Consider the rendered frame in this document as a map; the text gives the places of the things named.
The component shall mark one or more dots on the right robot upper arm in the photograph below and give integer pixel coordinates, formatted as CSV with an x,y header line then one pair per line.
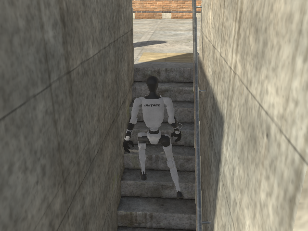
x,y
170,109

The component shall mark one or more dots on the robot right forearm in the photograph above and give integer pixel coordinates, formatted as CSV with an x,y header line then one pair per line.
x,y
175,127

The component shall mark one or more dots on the robot left foot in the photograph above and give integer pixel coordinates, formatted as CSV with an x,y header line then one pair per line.
x,y
143,176

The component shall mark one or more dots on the humanoid robot torso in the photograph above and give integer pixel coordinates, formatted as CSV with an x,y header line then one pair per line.
x,y
153,115

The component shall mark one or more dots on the robot left forearm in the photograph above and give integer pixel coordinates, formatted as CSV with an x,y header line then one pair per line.
x,y
129,130

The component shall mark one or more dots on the right robot hand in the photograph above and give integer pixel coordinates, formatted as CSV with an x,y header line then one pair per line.
x,y
176,135

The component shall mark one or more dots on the left robot hand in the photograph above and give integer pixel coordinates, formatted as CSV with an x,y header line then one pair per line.
x,y
125,145

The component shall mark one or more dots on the left robot upper arm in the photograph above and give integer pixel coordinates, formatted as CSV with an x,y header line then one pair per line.
x,y
135,110

